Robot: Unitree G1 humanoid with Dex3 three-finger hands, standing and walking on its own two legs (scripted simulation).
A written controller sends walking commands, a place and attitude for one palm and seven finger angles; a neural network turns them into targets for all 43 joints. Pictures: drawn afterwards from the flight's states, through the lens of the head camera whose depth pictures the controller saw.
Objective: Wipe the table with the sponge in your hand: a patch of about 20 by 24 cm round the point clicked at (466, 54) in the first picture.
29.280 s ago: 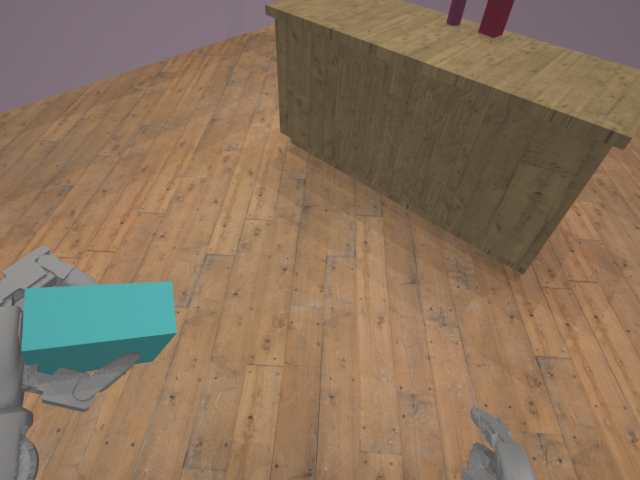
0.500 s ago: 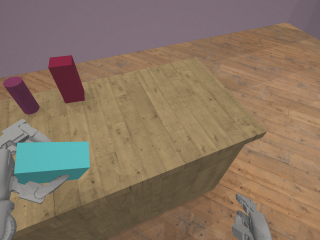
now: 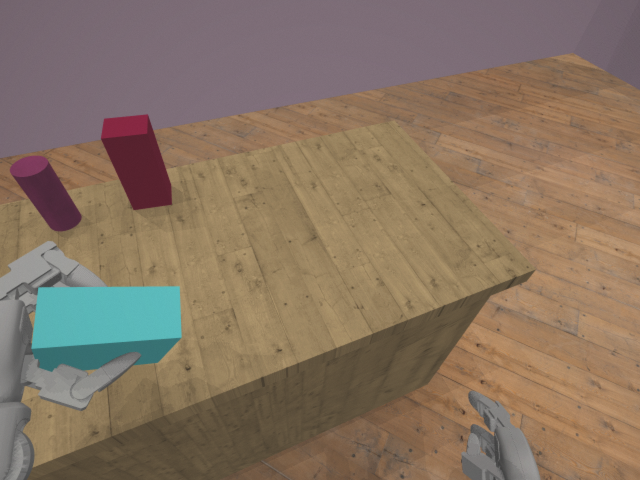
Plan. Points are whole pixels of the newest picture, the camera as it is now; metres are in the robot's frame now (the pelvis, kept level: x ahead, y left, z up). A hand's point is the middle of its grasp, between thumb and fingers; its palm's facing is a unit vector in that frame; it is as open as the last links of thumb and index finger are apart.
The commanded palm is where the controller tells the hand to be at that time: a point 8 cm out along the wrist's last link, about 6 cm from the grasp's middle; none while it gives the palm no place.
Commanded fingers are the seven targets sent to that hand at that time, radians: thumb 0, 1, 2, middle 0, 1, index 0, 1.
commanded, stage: turn the palm down, sponge in hand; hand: left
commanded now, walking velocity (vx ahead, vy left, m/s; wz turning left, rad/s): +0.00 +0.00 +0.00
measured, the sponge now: (127, 330) +0.23 +0.22 +0.12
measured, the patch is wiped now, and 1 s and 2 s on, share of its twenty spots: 0.00 0.00 0.00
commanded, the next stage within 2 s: none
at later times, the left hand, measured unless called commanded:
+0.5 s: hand (65, 333) +0.21 +0.25 +0.15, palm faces +0.44 -0.62 -0.65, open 9.4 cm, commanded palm +0.17 +0.28 +0.17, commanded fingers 0.00 0.10 1.30 -1.20 -1.60 -1.20 -1.60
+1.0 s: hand (88, 339) +0.21 +0.24 +0.13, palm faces +0.26 -0.40 -0.88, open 9.4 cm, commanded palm +0.18 +0.25 +0.18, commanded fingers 0.00 0.10 1.30 -1.20 -1.60 -1.20 -1.60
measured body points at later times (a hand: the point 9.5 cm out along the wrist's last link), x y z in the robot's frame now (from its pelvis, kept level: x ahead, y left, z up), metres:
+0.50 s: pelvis -0.01 -0.02 -0.02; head +0.00 -0.03 +0.43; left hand +0.18 +0.28 +0.19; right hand +0.21 -0.22 -0.10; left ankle +0.00 +0.09 -0.75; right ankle +0.03 -0.09 -0.75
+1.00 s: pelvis +0.00 -0.05 -0.02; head -0.01 -0.09 +0.43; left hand +0.19 +0.26 +0.18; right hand +0.21 -0.29 -0.11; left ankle +0.00 +0.09 -0.75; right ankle +0.03 -0.09 -0.75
